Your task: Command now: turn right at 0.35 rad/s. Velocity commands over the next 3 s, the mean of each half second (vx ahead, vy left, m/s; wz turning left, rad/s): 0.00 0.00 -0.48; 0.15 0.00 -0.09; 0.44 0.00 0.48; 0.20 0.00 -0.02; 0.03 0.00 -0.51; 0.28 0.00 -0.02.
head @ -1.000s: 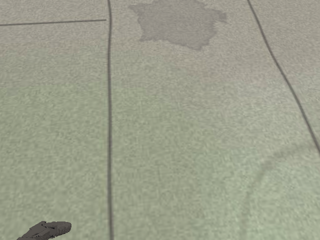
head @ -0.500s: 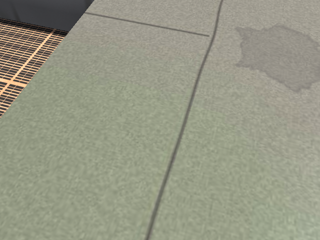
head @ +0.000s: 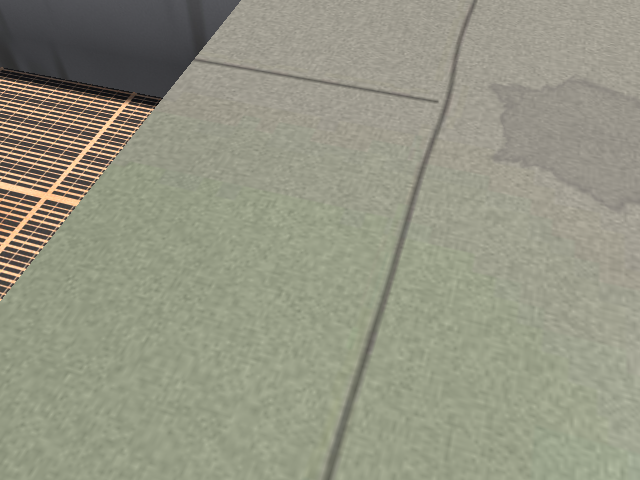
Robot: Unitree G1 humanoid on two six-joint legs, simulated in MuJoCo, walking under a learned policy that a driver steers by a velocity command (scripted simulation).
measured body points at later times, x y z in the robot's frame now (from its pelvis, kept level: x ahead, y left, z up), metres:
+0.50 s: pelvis -0.02 +0.04 +0.01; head +0.02 +0.06 +0.46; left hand +0.20 +0.29 -0.10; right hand +0.02 -0.25 -0.08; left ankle +0.01 +0.13 -0.73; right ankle -0.08 -0.10 -0.64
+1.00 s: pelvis +0.02 -0.01 +0.02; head +0.02 -0.02 +0.47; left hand +0.18 +0.23 -0.09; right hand +0.04 -0.32 -0.10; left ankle +0.15 +0.12 -0.66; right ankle -0.08 -0.10 -0.73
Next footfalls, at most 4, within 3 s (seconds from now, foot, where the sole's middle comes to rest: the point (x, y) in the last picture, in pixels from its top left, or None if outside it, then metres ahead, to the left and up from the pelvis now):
0.26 left None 0.05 0.12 -0.77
0.72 right None -0.04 -0.11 -0.77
1.22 left None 0.29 0.10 -0.77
1.70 right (389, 431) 0.60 -0.09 -0.77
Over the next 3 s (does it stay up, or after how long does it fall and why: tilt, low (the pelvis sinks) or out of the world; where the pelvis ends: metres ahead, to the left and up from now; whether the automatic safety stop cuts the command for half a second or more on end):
stays up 0.60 -0.03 0.01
